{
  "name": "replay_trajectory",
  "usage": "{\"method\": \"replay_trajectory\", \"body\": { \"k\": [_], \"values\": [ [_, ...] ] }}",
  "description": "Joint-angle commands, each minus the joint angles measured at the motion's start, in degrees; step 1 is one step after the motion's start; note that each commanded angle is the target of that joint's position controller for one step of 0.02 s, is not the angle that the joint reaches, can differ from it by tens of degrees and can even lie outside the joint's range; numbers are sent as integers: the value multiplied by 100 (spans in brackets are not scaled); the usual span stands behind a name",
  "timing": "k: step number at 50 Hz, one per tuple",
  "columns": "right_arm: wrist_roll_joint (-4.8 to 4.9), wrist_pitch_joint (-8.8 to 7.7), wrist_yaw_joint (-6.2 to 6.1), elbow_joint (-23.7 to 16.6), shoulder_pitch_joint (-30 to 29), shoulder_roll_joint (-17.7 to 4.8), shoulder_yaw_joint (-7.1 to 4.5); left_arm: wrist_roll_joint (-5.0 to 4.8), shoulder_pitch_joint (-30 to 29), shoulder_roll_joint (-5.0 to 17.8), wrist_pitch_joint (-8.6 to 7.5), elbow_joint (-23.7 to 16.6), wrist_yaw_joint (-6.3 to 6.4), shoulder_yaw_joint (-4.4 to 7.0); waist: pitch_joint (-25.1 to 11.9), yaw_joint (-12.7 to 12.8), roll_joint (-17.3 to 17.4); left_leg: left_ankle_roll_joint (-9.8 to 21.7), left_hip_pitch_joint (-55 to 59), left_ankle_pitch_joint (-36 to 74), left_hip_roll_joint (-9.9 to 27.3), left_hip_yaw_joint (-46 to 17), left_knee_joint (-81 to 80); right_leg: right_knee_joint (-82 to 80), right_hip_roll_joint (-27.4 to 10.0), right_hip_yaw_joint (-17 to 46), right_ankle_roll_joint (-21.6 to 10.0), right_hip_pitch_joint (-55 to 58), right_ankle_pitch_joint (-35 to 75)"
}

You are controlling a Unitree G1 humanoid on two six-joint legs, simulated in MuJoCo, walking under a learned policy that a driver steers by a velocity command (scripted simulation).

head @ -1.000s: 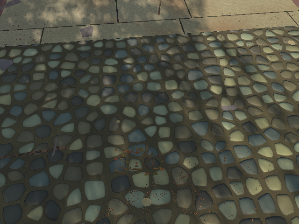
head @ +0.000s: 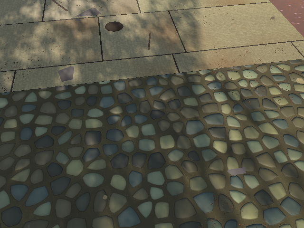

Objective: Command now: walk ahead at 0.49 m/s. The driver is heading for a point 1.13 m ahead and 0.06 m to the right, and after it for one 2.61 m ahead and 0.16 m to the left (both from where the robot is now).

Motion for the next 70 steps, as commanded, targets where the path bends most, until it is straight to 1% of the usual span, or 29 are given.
{"method": "replay_trajectory", "body": {
  "k": [1, 10, 12, 14, 15, 16, 17, 18, 20, 22, 24, 28, 33, 36, 38, 39, 40, 43, 51, 54, 56, 60, 62, 64, 65, 66, 67, 68, 70],
  "values": [
    [10, -101, -113, -318, -236, -761, -122, 71, 190, 256, 21, -243, 37, 73, 311, 268, 426, 982, -607, 415, 1602, -1182, -1165, -831, -239, 10, 154, -107, 926],
    [153, 96, -210, -27, 639, -976, -184, -58, -1424, 255, -98, -766, -209, 18, 464, -270, 525, 642, 830, 339, 1883, -1030, -639, -3328, 189, -243, 80, 66, 1226],
    [156, 158, -223, -20, 578, -1047, -219, -59, -1264, 385, -149, -791, -265, 61, 371, -105, 608, 548, 1072, 672, 2013, -1105, -311, -3562, 291, -302, -83, 425, 766],
    [118, 221, -223, -81, 367, -991, -188, -43, -115, 722, -185, -470, -251, 256, -277, 518, 597, 329, 932, 2306, 1654, -783, 1036, -3794, 628, -569, -335, 2013, 587],
    [28, 215, -221, -225, 317, -758, -82, 4, 1072, 1174, -194, -196, -204, 411, -1152, 953, 182, 113, -4, 1848, 1293, -436, 2723, -3660, -79, 216, -701, 3750, 703],
    [39, 82, -167, -279, 944, -68, 123, 61, 1731, 1740, -137, -34, -211, 555, -1910, 795, -1309, -331, -2474, -615, 272, -100, 4954, -4127, -1408, 2780, -1586, 5951, -212],
    [135, -67, -144, -207, 823, -435, 47, 52, 1727, 1207, -139, -42, -224, 403, -2096, 853, -1176, -248, -3205, -2327, 319, -987, 5862, -4778, -1573, 3880, -1611, 6011, -569],
    [265, -146, -128, -366, 346, -897, -77, 57, 1114, 922, -149, -161, -218, 290, -1226, 710, -843, -155, -3549, -2023, 615, -1037, 6113, -4778, -1453, 3006, -1352, 5221, 220],
    [151, -89, -210, -433, -92, -840, -117, 103, 139, 549, -135, -364, -266, 153, -486, 306, -4, -251, -2948, -1350, 1050, -770, 5592, -4885, -976, 1403, -1135, 3602, 2549],
    [92, 104, -262, -351, 179, -584, -130, 146, 7, 352, -165, -267, -304, 100, -384, 7, -169, -342, -2242, -1078, 1171, -715, 5049, -5054, -618, 651, -1000, 2912, 3539],
    [72, 207, -291, -336, 272, -418, -119, 188, 107, 482, -178, -120, -260, 116, -356, -119, -167, -452, -2063, -776, 1074, -619, 4609, -5119, -506, 225, -1068, 2679, 4398],
    [7, 267, -305, -545, -453, -294, -66, 162, 92, 642, -67, 7, -95, 126, -390, -14, -226, -546, -1753, 211, 990, -489, 2841, -5095, -270, -343, -928, 2618, 4554],
    [22, 330, -288, -630, -1004, -454, -97, 100, 346, 702, 66, 303, -42, 134, -360, 208, -283, -481, -1412, 443, 856, -521, 1872, -4900, -443, -151, -934, 2951, 3761],
    [-54, 285, -282, -531, -853, -564, -161, -16, 244, 584, 134, 400, -18, 112, -378, 22, -110, -230, -789, 967, 764, -452, 855, -4307, -255, -38, -673, 3025, 2807],
    [-89, 299, -348, -445, -683, -1115, -294, 163, 1058, 362, 82, 542, -23, 70, -817, 474, 738, 192, 689, 3840, 1484, -1077, 1144, -3724, 471, -279, -205, 2327, 844],
    [-53, 365, -356, -374, -679, -753, -219, 165, 1388, 50, 115, 706, -1, -8, -1010, 527, 1194, 654, 1004, 3532, 1793, -1401, 1199, -3562, 643, -449, 30, 1951, -410],
    [0, 405, -323, -360, -719, -479, -164, 141, 1140, 145, 200, 685, 39, -1, -851, 395, 1085, 766, 728, 2703, 1845, -1645, 1019, -3514, 663, -456, 150, 1908, -839],
    [15, 431, -274, -484, -1346, -511, -165, 115, 735, 383, 484, 667, 125, 54, -420, 443, 772, 361, -170, 1132, 1427, -1394, 820, -3917, 615, -405, 141, 2245, -574],
    [67, 458, -341, -192, -1241, -503, -221, 107, 758, 230, 483, 958, 101, 35, -413, 275, 306, 198, 176, 1801, 1017, -858, 1283, -4043, 537, -392, 103, 2387, 97],
    [149, 539, -360, -63, -1143, -554, -278, 57, 874, 228, 499, 1045, 110, 55, -66, 251, 171, 167, -162, -1343, 786, -729, 1191, -4184, 551, -371, -135, 2103, -1785],
    [161, 468, -358, -143, -1338, -547, -288, 8, 958, 297, 402, 982, 137, 72, 519, 326, 33, 122, -915, -2529, 647, -672, 1205, -4471, 272, 42, -427, 1996, -2590],
    [165, 98, -178, -373, -1853, -303, -245, -44, 1243, 774, 84, 1061, 135, 233, 1077, 400, -754, -7, -2492, -1159, 567, -87, 2494, -5131, -1213, 1683, -1082, 3205, -1288],
    [191, 28, -104, -305, -1601, -275, -257, -66, 1214, 623, 31, 1031, 89, 216, 922, 246, -574, 77, -2246, -1274, 629, -22, 2304, -4780, -1163, 1349, -978, 3414, -215],
    [231, 42, -79, 70, -543, -422, -387, -67, 732, 618, 44, 846, 28, 197, 531, -321, -411, 228, -137, -939, 365, 70, 1515, -4009, -497, 481, -569, 2433, 847],
    [214, 46, -94, 287, 260, -863, -550, -64, 510, 517, 20, 696, 10, 166, 220, -618, 287, 539, 963, -922, 916, -1050, 945, -2509, 139, -213, -216, 1608, 1560],
    [187, 61, -79, 409, 1082, -1392, -667, -48, 645, 155, -58, 544, 23, 77, -356, -797, 1712, 1344, 2172, -1251, 2219, -3551, -90, -233, 915, -680, 186, 274, 113],
    [109, 20, -49, 406, 887, -938, -461, -64, 454, 225, -131, 450, -6, 101, -376, -581, 1425, 1421, 2067, -1071, 2734, -4463, -507, 840, 847, 105, 56, -358, -1791],
    [96, -14, -46, 281, 367, -637, -328, -185, 368, 344, -158, 398, -57, 152, 30, -302, 984, 1211, 1581, -1085, 2681, -3798, -437, 1214, 511, 268, -134, -604, -1524],
    [76, -31, -12, 92, -215, -413, -199, -190, 338, 311, -124, 435, -48, 211, 327, 5, 412, 800, 848, -872, 2172, -2471, -667, 636, 48, 136, -286, -422, -563]
  ]
}}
